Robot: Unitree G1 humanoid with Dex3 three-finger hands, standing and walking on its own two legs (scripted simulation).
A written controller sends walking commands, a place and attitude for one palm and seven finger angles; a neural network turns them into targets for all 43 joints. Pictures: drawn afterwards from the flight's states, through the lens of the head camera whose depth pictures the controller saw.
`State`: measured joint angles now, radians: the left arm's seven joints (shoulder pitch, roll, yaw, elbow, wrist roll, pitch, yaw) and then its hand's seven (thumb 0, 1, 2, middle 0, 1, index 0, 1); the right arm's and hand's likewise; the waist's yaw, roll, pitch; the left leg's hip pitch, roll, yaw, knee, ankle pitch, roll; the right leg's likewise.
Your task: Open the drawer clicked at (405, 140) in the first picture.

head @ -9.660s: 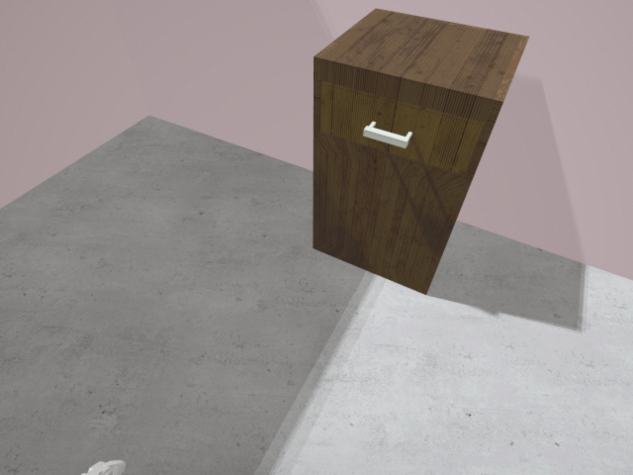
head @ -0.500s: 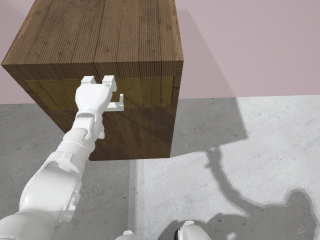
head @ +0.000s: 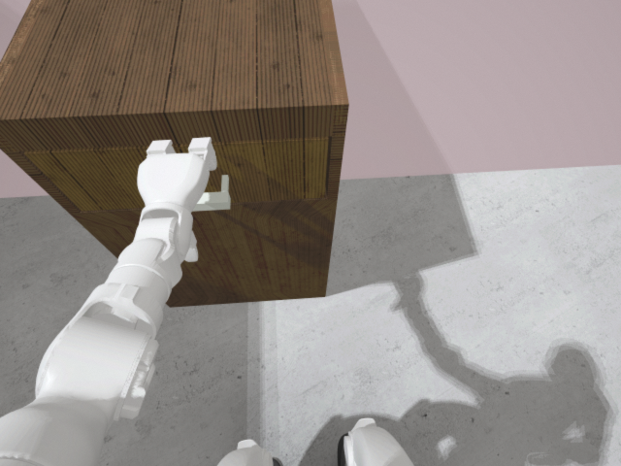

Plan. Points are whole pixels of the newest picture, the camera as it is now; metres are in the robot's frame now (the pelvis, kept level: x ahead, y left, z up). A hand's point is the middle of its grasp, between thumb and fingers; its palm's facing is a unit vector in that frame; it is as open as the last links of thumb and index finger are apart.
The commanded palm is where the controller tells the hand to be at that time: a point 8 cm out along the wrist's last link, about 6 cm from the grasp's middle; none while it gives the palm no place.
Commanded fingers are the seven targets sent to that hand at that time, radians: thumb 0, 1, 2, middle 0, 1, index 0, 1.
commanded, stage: move the hooked fingers above the handle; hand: left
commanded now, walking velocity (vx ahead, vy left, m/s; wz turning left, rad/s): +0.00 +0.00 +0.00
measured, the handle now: (191, 192) +0.54 +0.16 -0.06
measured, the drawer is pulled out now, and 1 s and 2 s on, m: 0.00 0.00 0.00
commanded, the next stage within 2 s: lower the fingers behind the handle in 0.28 s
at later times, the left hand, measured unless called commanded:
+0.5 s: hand (183, 204) +0.48 +0.15 -0.01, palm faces -0.06 -0.04 -1.00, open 13.8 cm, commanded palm +0.46 +0.16 +0.04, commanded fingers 0.00 -0.50 0.30 -0.30 -1.20 -0.30 -1.20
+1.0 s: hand (194, 217) +0.48 +0.15 -0.04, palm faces -0.07 -0.02 -1.00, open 13.8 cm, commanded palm +0.47 +0.15 +0.00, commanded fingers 0.00 -0.50 0.30 -0.30 -1.20 -0.30 -1.20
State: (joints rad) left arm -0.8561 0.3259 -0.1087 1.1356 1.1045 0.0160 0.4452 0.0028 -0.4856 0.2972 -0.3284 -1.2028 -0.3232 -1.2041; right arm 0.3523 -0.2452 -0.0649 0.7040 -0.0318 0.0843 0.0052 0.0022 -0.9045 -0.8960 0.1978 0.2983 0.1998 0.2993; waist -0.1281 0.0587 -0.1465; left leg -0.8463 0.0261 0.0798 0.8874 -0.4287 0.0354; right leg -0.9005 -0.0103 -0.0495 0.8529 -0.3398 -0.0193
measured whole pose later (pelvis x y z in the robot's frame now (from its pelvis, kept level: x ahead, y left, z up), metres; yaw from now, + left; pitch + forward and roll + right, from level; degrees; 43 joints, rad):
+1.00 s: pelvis +0.00 +0.00 -0.02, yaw +0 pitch +25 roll -1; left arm -0.85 0.31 -0.10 1.16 1.13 0.02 0.49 0.00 -0.49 0.30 -0.32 -1.20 -0.32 -1.20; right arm 0.32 -0.24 -0.07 0.72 -0.05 0.09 0.02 0.00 -0.91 -0.90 0.20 0.30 0.20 0.30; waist -0.13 0.06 -0.17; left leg -0.96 0.03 0.06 1.00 -0.48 0.03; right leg -1.01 -0.01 -0.06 0.96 -0.39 -0.02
